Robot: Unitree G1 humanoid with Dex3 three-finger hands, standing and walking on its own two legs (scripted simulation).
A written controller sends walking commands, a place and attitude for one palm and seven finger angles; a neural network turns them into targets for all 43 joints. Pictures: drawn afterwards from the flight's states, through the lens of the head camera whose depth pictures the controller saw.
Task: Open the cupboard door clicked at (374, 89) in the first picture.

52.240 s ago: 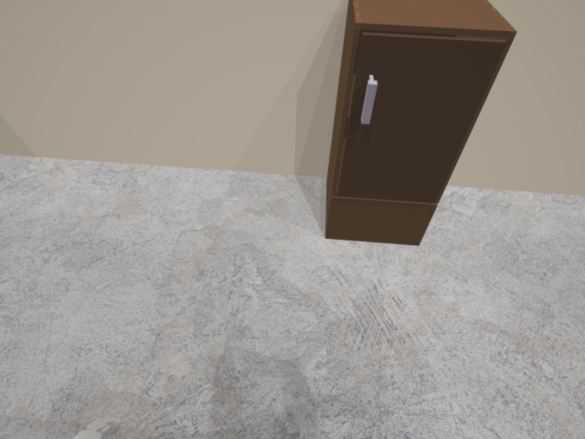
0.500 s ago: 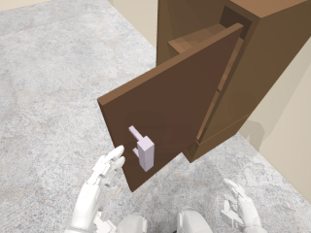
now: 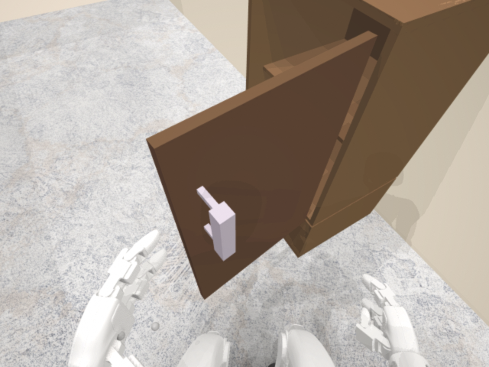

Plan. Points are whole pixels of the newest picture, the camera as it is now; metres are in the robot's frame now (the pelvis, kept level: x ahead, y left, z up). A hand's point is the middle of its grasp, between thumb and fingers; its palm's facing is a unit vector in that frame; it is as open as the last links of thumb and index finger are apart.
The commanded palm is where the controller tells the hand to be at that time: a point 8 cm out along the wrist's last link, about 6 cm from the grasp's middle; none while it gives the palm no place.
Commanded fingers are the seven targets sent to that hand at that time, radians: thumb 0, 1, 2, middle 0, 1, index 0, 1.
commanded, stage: draw the hand back to the body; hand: left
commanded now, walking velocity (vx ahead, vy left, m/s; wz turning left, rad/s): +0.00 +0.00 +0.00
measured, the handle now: (215, 223) +0.32 +0.08 +0.07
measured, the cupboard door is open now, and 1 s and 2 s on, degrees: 98 98 98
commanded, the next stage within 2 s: step back with the hand held close in 1.50 s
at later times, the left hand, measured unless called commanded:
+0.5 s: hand (79, 291) +0.18 +0.19 +0.16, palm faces +0.02 -0.97 -0.22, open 15.9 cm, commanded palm +0.15 +0.24 +0.18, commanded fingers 0.00 -0.15 0.45 -0.16 -0.30 -0.16 -0.30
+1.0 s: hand out of the picture +0.22 +0.26 +0.26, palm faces +0.38 -0.83 -0.40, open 10.5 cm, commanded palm +0.18 +0.30 +0.28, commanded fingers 0.00 0.73 0.82 -0.19 -0.30 -0.19 -0.30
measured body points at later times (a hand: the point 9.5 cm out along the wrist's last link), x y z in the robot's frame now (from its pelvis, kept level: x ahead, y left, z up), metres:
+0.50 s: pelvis +0.02 +0.01 +0.06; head +0.02 +0.01 +0.51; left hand +0.18 +0.24 +0.18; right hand +0.20 -0.23 +0.01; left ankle +0.00 +0.09 -0.62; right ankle +0.06 -0.09 -0.62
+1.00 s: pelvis +0.04 +0.02 +0.11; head +0.01 +0.00 +0.56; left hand +0.20 +0.30 +0.28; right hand +0.22 -0.20 +0.04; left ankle +0.00 +0.09 -0.62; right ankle +0.06 -0.09 -0.62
